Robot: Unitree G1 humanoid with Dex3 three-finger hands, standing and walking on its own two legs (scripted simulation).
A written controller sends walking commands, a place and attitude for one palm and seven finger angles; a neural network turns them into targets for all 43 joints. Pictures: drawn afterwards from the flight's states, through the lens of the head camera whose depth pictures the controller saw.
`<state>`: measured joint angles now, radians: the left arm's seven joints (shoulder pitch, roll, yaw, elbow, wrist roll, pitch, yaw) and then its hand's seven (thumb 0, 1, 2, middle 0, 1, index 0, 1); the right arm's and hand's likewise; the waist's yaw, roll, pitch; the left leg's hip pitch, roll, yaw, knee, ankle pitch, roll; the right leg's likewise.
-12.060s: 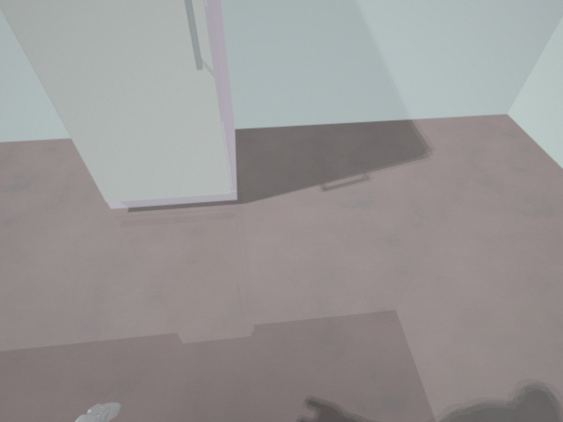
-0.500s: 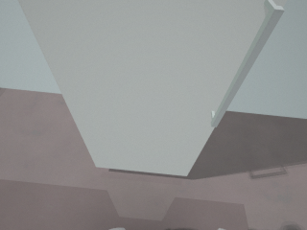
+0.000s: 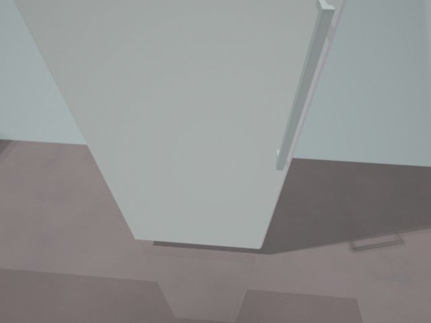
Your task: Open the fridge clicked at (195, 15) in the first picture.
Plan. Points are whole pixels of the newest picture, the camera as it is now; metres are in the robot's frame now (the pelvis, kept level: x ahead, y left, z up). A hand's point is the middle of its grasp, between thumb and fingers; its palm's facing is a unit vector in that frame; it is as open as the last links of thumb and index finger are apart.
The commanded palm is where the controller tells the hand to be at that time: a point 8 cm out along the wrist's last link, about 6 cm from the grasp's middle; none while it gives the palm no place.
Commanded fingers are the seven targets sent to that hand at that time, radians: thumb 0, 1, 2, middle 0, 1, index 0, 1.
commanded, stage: come to a stop and stand still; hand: right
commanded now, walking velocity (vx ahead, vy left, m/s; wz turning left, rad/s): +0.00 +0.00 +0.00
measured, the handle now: (295, 102) +0.52 -0.14 +0.15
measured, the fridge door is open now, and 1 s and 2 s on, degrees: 0 0 0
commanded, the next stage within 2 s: look again from close up in 1.12 s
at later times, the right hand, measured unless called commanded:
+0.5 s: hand out of the picture -0.04 -0.13 -0.17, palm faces +0.04 +0.99 -0.15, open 7.4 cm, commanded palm none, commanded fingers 0.00 -0.90 -0.90 0.20 0.30 0.20 0.30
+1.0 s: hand out of the picture +0.01 -0.18 -0.17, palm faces +0.02 +0.98 -0.21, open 7.4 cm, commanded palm none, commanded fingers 0.00 -0.90 -0.90 0.20 0.30 0.20 0.30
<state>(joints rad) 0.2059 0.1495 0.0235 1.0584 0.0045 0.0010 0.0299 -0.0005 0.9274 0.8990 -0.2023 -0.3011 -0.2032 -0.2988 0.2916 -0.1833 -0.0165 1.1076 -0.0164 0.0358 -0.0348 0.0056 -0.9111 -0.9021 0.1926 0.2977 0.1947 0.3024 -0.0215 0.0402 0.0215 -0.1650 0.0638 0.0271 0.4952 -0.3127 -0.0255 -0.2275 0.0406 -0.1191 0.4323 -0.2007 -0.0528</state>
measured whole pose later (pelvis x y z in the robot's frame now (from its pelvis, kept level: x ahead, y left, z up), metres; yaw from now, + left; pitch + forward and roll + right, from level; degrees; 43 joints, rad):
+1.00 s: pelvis +0.00 +0.00 +0.00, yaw +0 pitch -1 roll +0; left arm 0.28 0.17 -0.01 1.07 0.01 -0.02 0.02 0.01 0.93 0.90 -0.20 -0.30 -0.20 -0.30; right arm 0.30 -0.16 0.01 1.06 -0.02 -0.02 -0.04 0.01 -0.91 -0.90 0.19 0.30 0.20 0.30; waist 0.00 -0.01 0.00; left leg -0.16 0.04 0.04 0.50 -0.32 -0.01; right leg -0.25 0.01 -0.10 0.50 -0.23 -0.05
